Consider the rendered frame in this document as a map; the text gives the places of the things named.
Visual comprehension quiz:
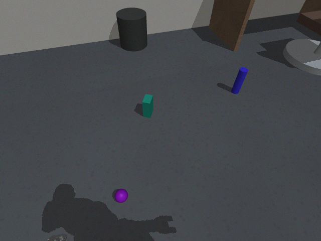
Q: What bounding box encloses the office chair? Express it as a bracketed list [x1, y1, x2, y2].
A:
[283, 11, 321, 75]

